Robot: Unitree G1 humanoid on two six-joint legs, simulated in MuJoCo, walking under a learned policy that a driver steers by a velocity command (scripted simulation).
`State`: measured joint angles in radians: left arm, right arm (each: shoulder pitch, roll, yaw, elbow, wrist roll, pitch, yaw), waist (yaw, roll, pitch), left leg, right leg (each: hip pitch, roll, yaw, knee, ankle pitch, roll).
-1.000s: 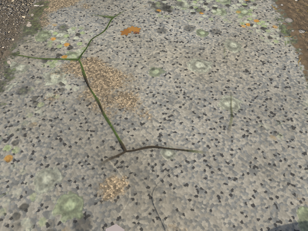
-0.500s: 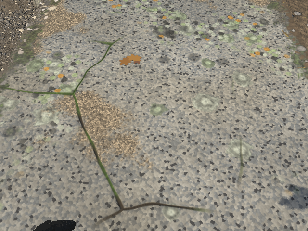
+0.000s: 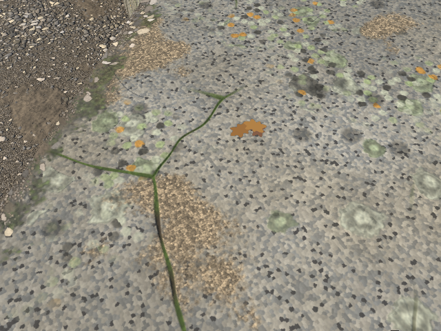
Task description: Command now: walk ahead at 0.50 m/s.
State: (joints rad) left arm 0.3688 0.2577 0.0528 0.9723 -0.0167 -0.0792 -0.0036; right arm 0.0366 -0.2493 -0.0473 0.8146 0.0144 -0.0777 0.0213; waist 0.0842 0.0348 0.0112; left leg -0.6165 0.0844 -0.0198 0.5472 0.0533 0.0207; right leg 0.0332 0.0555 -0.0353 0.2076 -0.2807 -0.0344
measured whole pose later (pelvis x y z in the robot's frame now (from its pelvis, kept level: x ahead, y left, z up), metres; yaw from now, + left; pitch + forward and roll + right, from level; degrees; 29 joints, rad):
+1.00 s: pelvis +0.56 -0.02 +0.01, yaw -1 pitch +2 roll -1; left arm 0.35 0.25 0.05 0.97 -0.01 -0.08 0.00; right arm 0.08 -0.27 -0.06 0.87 0.01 -0.07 0.00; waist 0.06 0.04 0.00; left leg -0.68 0.13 -0.03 0.67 0.06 0.00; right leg -0.02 0.06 -0.06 0.20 -0.21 -0.06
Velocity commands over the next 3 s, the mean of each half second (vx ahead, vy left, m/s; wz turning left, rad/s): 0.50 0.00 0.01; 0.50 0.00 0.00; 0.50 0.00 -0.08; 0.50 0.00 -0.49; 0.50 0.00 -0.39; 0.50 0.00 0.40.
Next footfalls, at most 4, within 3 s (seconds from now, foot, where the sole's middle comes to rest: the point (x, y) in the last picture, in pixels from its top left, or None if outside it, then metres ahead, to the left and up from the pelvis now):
0.08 left None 0.23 0.13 -0.78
0.62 right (285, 315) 0.53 -0.11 -0.78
1.16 left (215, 220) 0.85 0.13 -0.78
1.72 right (287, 161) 1.14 -0.13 -0.78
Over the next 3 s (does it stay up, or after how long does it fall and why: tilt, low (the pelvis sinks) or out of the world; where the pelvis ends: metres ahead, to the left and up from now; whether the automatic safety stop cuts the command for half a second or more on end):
stays up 1.60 -0.27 0.00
